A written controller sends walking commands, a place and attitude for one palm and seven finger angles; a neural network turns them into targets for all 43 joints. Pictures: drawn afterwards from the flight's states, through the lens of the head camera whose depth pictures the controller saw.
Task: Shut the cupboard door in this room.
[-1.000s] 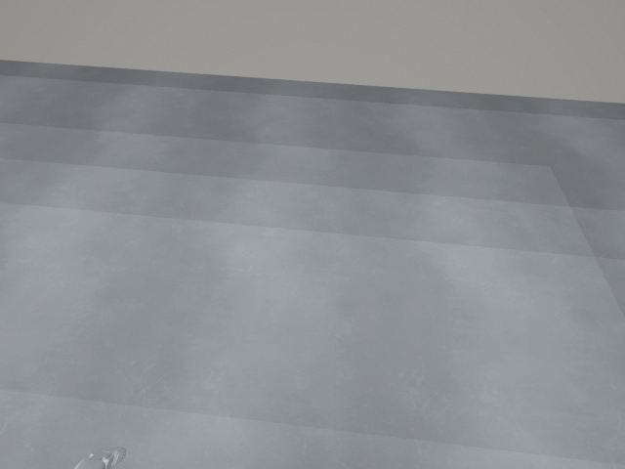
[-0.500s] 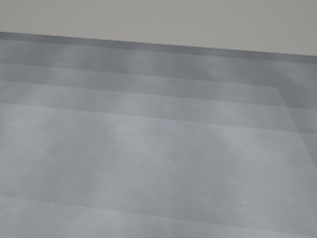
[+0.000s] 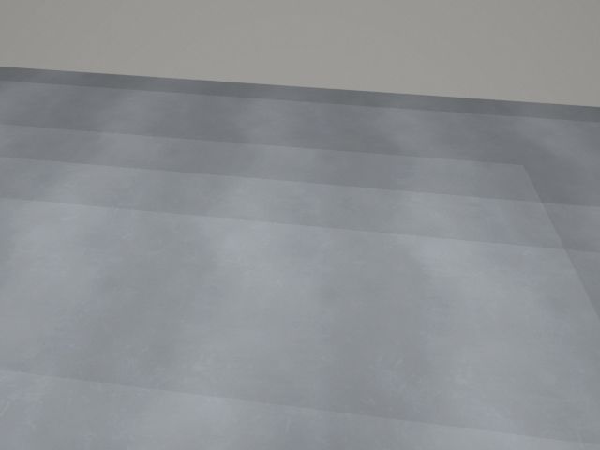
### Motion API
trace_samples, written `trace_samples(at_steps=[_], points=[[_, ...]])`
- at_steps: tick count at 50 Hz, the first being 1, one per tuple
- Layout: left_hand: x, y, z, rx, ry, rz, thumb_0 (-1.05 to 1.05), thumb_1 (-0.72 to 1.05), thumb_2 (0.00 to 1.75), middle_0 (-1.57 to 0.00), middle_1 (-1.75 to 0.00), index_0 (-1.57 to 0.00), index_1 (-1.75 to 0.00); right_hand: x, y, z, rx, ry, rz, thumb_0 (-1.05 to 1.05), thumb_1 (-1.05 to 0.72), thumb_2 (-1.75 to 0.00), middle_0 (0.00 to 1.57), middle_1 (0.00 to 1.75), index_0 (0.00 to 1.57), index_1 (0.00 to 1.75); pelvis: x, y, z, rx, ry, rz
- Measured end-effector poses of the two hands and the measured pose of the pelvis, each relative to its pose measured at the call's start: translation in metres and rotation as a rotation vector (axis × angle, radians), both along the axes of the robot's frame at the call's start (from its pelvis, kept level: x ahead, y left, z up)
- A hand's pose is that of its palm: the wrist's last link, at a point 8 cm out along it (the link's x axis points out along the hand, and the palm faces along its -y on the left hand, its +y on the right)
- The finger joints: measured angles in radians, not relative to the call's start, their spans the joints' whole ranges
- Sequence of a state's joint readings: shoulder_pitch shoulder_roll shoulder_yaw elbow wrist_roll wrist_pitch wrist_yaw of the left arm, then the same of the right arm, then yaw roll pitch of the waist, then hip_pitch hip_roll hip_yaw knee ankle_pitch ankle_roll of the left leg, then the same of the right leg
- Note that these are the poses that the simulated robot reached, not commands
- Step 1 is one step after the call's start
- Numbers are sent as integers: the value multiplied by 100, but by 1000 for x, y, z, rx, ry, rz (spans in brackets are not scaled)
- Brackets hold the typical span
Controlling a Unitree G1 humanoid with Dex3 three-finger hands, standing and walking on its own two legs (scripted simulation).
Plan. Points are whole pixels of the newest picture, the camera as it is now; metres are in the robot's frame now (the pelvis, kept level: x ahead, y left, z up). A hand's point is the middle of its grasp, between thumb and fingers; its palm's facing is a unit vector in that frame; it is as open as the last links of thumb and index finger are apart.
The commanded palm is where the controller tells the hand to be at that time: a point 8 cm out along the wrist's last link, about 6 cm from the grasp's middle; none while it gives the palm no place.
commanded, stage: turn or walk to find it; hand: left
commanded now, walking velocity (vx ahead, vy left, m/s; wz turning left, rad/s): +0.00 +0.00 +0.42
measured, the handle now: out of the picture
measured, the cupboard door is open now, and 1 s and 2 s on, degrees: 92 92 92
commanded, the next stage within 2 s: none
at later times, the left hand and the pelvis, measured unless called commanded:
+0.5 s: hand out of the picture +0.01 +0.21 -0.17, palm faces +0.16 -0.95 -0.26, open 7.4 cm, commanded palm none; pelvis -0.03 -0.01 -0.01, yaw +10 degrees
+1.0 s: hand out of the picture -0.14 +0.20 -0.20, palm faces +0.43 -0.87 -0.24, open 7.4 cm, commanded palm none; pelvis -0.07 +0.00 -0.02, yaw +25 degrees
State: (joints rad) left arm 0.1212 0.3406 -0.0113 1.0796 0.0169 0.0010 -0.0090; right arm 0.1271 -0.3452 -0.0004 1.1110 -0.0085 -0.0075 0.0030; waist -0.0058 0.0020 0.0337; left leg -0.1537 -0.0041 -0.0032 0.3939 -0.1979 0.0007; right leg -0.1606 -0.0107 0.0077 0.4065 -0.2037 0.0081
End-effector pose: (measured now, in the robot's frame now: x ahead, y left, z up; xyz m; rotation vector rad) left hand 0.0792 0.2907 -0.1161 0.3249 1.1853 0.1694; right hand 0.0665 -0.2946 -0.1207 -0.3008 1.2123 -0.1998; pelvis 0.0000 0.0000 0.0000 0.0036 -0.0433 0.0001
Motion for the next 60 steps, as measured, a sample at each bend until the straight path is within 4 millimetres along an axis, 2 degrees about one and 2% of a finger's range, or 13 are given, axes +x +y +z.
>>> trace_samples(at_steps=[6,16,20,24,28,30,34,39,43,48,51,55,60], points=[[-10,-8,-8,-14,-3,41,0,90,90,-20,-30,-21,-29,-3,11,-9,19,26,20,1,-90,-90,20,30,20,30,-5,0,-5,-4,16,33],[-56,-24,-40,-99,61,123,0,90,90,-20,-30,-21,-29,-19,59,-28,91,79,54,1,-90,-90,20,30,20,30,-15,11,-19,-10,36,89],[-70,-27,-37,-97,73,165,0,90,90,-20,-30,-21,-29,-25,69,-28,116,93,67,1,-90,-89,20,30,20,30,-21,6,-16,-12,48,118],[-79,-36,-27,-86,48,208,0,90,90,-20,-30,-20,-29,-28,64,-29,128,107,88,1,-90,-89,20,30,20,30,-27,-3,-11,-20,58,156],[-89,-47,-20,-58,-1,246,0,90,90,-20,-30,-20,-29,-24,46,-39,137,102,112,1,-90,-89,20,30,21,30,-34,-19,-16,-8,62,197],[-100,-54,-17,-45,-12,263,0,90,90,-20,-30,-20,-29,-19,36,-41,134,99,126,1,-90,-89,20,30,20,30,-38,-25,-16,-9,50,218],[-124,-65,-9,-43,-7,309,0,90,90,-20,-30,-20,-29,-3,23,-32,119,82,161,1,-90,-89,20,30,20,30,-41,-31,-9,12,32,265],[-153,-73,-11,-63,10,369,0,90,90,-20,-30,-21,-29,16,22,-23,93,69,223,1,-90,-90,20,30,20,30,-45,-31,-5,26,29,325],[-180,-72,-19,-89,32,426,0,90,90,-21,-30,-21,-30,33,39,-18,73,64,295,1,-91,-90,19,30,20,30,-51,-24,-7,23,36,368],[-225,-60,-42,-124,83,515,0,90,90,-21,-30,-21,-30,58,79,-17,55,-2,405,1,-91,-90,19,30,20,30,-62,-5,-20,-9,45,422],[-247,-51,-48,-126,129,555,0,90,90,-20,-30,-21,-29,62,102,-13,63,-38,447,1,-91,-90,19,30,20,30,-70,0,-20,1,41,431],[-255,-42,-40,-124,126,587,0,91,90,-20,-30,-20,-29,56,120,-7,79,-46,477,1,-90,-90,20,30,20,30,-75,3,-12,-13,35,458],[-244,-38,-27,-103,52,604,0,91,90,-20,-30,-20,-29,45,126,-11,108,-16,499,1,-90,-89,20,30,20,30,-79,0,-8,-20,29,499]])
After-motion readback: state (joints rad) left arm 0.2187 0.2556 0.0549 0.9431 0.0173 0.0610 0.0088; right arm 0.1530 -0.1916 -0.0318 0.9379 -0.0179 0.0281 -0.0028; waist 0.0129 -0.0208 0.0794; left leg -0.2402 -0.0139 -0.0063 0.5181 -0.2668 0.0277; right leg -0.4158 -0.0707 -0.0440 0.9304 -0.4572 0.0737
